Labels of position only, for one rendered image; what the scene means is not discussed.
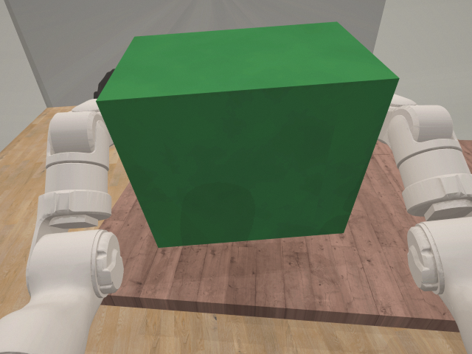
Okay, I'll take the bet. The right robot forearm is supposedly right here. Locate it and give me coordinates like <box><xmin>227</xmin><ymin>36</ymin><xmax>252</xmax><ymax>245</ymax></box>
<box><xmin>378</xmin><ymin>94</ymin><xmax>472</xmax><ymax>221</ymax></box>

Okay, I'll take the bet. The carton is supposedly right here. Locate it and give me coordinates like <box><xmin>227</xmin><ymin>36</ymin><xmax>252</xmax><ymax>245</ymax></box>
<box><xmin>96</xmin><ymin>21</ymin><xmax>400</xmax><ymax>248</ymax></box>

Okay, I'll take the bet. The left robot forearm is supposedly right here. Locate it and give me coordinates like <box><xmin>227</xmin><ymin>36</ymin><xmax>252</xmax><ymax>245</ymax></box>
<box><xmin>26</xmin><ymin>99</ymin><xmax>114</xmax><ymax>297</ymax></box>

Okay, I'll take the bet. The robot right upper arm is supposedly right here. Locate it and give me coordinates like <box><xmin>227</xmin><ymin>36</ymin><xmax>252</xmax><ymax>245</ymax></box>
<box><xmin>407</xmin><ymin>217</ymin><xmax>472</xmax><ymax>354</ymax></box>

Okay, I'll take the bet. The left robot hand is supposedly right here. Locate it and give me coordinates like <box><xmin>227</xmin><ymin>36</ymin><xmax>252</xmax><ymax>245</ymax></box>
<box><xmin>94</xmin><ymin>69</ymin><xmax>115</xmax><ymax>99</ymax></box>

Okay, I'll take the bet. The robot left upper arm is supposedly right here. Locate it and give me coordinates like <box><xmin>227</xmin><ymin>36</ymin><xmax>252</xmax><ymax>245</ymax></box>
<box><xmin>0</xmin><ymin>229</ymin><xmax>124</xmax><ymax>354</ymax></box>

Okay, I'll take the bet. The table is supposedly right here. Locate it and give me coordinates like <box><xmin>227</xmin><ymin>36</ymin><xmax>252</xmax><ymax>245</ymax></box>
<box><xmin>99</xmin><ymin>140</ymin><xmax>472</xmax><ymax>333</ymax></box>

